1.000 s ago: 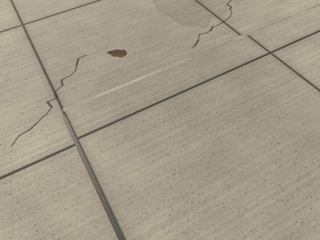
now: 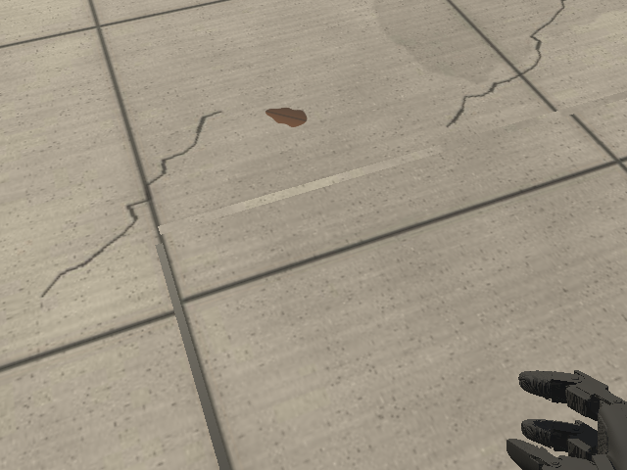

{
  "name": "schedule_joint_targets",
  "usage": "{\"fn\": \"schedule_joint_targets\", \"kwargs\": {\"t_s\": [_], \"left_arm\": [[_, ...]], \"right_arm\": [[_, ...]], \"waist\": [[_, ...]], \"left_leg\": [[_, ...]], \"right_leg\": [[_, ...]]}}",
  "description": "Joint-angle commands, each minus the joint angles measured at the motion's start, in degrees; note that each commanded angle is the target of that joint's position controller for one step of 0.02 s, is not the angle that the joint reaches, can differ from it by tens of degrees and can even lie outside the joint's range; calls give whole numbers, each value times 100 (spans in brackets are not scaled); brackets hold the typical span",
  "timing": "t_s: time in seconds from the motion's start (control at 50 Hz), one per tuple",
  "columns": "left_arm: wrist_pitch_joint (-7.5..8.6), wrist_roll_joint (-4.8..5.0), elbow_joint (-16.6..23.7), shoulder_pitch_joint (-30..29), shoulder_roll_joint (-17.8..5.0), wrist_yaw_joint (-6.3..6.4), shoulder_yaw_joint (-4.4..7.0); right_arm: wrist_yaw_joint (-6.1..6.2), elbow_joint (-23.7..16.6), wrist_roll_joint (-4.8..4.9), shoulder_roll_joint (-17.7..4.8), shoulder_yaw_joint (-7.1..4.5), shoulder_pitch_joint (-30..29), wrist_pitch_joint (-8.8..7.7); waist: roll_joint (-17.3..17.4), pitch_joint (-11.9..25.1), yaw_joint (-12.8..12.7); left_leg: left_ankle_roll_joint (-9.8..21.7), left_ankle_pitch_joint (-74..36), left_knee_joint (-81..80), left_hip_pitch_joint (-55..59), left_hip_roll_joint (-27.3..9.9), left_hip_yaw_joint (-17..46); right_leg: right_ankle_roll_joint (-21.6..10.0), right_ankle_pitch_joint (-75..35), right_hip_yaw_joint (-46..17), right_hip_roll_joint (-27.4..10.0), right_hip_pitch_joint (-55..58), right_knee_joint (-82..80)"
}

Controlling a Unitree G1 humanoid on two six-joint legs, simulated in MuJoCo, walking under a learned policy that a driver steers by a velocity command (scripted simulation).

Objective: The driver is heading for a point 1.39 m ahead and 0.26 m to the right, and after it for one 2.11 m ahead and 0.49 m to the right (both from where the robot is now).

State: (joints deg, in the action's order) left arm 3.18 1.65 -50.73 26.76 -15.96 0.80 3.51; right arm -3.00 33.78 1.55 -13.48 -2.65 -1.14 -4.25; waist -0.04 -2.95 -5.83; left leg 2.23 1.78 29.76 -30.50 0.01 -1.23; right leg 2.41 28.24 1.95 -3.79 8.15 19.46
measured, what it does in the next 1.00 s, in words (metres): walks ahead, turning right: right foot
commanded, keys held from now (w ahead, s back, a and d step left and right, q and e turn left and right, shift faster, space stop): w+e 0.58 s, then w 0.42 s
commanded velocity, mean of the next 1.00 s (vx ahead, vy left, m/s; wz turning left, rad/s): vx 0.49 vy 0.00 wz -0.32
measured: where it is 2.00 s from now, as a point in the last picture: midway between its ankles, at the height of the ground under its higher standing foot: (461, 218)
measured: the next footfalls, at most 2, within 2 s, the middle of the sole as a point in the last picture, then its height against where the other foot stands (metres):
right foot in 0.58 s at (428, 460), level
left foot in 1.12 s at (378, 305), level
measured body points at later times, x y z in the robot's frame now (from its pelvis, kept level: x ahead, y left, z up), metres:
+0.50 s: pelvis +0.27 +0.01 +0.02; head +0.29 -0.01 +0.47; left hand +0.53 +0.19 -0.06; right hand +0.24 -0.27 -0.11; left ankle +0.15 +0.12 -0.71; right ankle +0.43 -0.16 -0.67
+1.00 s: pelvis +0.54 -0.08 +0.03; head +0.56 -0.10 +0.48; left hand +0.69 +0.16 -0.08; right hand +0.65 -0.38 -0.06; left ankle +0.78 +0.01 -0.67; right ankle +0.44 -0.14 -0.71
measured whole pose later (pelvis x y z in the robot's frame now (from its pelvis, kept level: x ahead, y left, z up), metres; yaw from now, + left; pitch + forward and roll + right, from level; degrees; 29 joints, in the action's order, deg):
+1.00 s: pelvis +0.54 -0.08 +0.03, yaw -22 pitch +1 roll -1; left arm 4.3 0.7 -44.3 18.7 -15.5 -0.5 2.3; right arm -1.0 40.8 0.5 -15.4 -1.7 5.1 -4.5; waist 2.9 -1.7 -4.4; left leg -2.3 -4.1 35.0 -36.4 -5.9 2.5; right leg -4.1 14.9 -2.2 5.4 -2.2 16.1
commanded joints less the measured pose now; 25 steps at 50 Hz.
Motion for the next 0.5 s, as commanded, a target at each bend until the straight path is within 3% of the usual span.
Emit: {"fn": "schedule_joint_targets", "kwargs": {"t_s": [0.02, 0.04, 0.06, 0.08, 0.1, 0.12, 0.16, 0.22, 0.32, 0.36, 0.42, 0.46, 0.5], "left_arm": [[5, 11, 512, 244, -378, -49, 17], [87, 5, 417, 421, -133, -65, -128], [165, 185, 598, -160, -647, -114, 34], [209, 238, 797, -798, -765, -98, 55], [240, 146, 909, -1161, -678, -53, 48], [205, 77, 897, -1147, -647, -19, 84], [60, 90, 794, -850, -463, -25, 80], [-104, 45, 855, -1000, -335, -27, 76], [-71, 8, 1043, -1682, -450, -99, 105], [-30, -23, 1169, -2098, -380, -203, 58], [5, -16, 1470, -2760, -232, -375, -24], [-7, 7, 1612, -2894, -245, -462, -25], [-36, 7, 1701, -2772, -384, -484, 38]], "right_arm": [[84, 212, -201, -1461, -559, 2283, -29], [51, 368, -140, -1257, -517, 2695, -36], [54, 326, -145, -973, -375, 2320, -47], [82, 286, -148, -894, -326, 1868, -52], [95, 375, -169, -812, -307, 1592, -73], [111, 412, -204, -665, -266, 1418, -126], [109, 506, -211, -496, -240, 1302, -221], [146, 714, -124, -617, -287, 1306, -350], [249, 917, -240, -708, -274, 1457, -358], [280, 962, -219, -795, -273, 1543, -328], [332, 1104, -174, -961, -297, 1891, -231], [346, 1144, -141, -1075, -325, 1934, -135], [360, 1111, -109, -1242, -373, 1806, -48]], "waist": [[601, 1892, 1280], [1423, 2921, 1270], [1256, 2187, 1273], [692, 1431, 1158], [259, 906, 1014], [314, 760, 801], [468, 619, 561], [322, 210, 445], [237, -126, 604], [230, -243, 761], [144, -416, 1034], [134, -429, 1033], [283, -202, 862]], "left_leg": [[1106, 1543, -52, 5076, -1082, 1611], [1267, 3189, -837, 5634, -1859, 3619], [1040, 3152, -1314, 4862, -1941, 3677], [836, 2353, -1369, 4053, -1787, 2990], [765, 1592, -1480, 3414, -1604, 2438], [698, 1139, -1583, 2980, -1456, 2021], [789, 983, -1906, 2504, -1389, 1700], [864, 803, -2337, 2210, -1510, 1267], [731, 33, -2531, 2468, -1276, 140], [654, -179, -2568, 2525, -1197, -288], [634, -330, -2530, 3067, -1367, -553], [576, -636, -2357, 3570, -1470, -707], [495, -2110, -1857, 3864, -1467, -897]], "right_leg": [[-380, -3899, 109, -133, -3392, 3826], [-373, -159, -604, 402, -3971, 5236], [-494, -41, -1065, 247, -4400, 5782], [-542, -355, -942, 30, -4487, 5725], [-535, -639, -854, -122, -4578, 5396], [-537, -885, -868, -294, -4399, 5150], [-528, -1107, -860, -393, -4178, 5109], [-512, -1478, -937, -425, -4669, 5058], [-440, -2819, -876, -205, -5197, 3872], [-446, -3226, -495, -167, -5035, 3112], [-492, -3389, -175, -169, -5094, 2199], [-570, -3203, -78, -143, -5098, 1723], [-716, -2755, 171, 98, -4634, 1463]]}}
Velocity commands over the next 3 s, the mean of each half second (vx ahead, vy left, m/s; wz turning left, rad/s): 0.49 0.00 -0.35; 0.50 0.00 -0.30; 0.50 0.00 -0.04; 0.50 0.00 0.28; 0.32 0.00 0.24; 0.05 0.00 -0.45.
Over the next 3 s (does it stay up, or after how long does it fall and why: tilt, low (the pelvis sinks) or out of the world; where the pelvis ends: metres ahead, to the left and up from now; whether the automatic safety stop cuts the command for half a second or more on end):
stays up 1.44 -0.25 0.00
